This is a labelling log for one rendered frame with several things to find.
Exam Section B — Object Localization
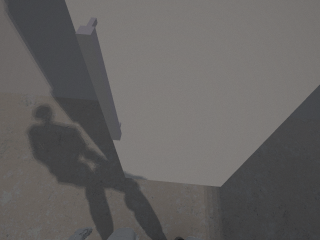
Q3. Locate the left robot hand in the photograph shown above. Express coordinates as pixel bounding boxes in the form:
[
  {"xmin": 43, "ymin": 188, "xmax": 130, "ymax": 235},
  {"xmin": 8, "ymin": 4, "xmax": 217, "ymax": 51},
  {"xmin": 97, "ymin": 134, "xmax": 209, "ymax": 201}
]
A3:
[{"xmin": 68, "ymin": 226, "xmax": 93, "ymax": 240}]

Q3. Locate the handle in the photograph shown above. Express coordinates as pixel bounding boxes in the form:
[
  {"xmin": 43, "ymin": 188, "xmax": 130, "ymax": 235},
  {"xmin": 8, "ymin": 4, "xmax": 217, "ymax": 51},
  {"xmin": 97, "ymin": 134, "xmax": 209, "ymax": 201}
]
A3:
[{"xmin": 75, "ymin": 17, "xmax": 122, "ymax": 141}]

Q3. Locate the fridge door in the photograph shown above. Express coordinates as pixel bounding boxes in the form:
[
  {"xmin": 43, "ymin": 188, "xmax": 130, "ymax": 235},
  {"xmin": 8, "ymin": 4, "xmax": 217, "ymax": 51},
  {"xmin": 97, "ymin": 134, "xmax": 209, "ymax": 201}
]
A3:
[{"xmin": 65, "ymin": 0, "xmax": 320, "ymax": 187}]

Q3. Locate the robot left thigh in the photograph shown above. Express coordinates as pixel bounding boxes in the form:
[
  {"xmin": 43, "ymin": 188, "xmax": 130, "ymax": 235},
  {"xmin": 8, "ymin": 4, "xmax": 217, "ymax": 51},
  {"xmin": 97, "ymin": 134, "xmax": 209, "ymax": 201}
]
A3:
[{"xmin": 107, "ymin": 227, "xmax": 139, "ymax": 240}]

